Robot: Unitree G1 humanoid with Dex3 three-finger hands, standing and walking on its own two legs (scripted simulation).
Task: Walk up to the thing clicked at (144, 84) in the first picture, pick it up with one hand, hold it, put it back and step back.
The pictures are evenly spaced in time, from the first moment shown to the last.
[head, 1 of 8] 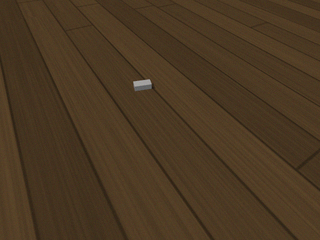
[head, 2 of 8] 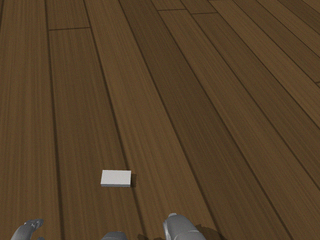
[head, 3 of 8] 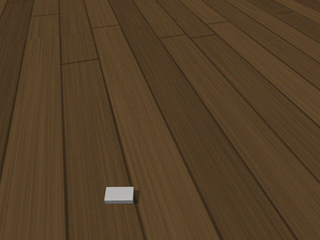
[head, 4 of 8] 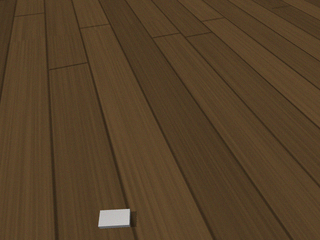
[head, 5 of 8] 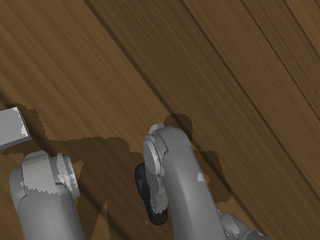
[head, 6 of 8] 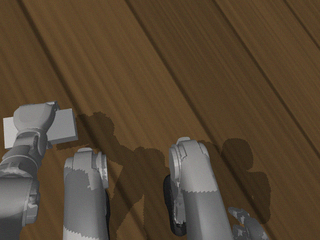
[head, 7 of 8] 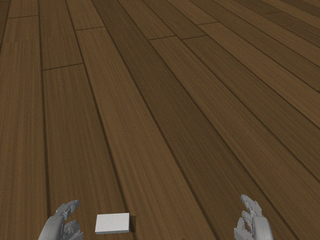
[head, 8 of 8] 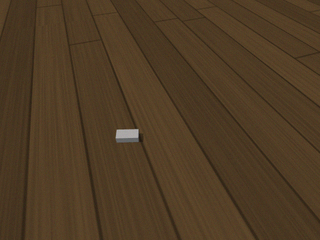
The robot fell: no
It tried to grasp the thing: yes
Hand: left
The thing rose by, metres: 0.66
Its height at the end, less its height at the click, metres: +0.00
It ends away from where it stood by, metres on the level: 0.02
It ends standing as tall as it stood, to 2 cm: yes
